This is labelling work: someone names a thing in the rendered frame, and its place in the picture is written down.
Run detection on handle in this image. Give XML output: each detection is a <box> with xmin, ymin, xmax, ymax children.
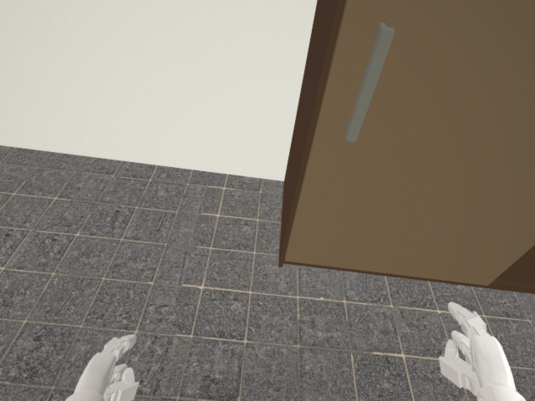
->
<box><xmin>345</xmin><ymin>23</ymin><xmax>395</xmax><ymax>142</ymax></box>

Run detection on right robot hand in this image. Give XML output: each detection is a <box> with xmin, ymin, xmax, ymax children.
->
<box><xmin>439</xmin><ymin>302</ymin><xmax>516</xmax><ymax>396</ymax></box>

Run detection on wardrobe door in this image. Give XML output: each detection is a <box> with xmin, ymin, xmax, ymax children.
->
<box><xmin>285</xmin><ymin>0</ymin><xmax>535</xmax><ymax>286</ymax></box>
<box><xmin>495</xmin><ymin>245</ymin><xmax>535</xmax><ymax>284</ymax></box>

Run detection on left robot hand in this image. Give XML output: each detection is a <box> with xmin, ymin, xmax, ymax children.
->
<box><xmin>74</xmin><ymin>334</ymin><xmax>139</xmax><ymax>401</ymax></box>

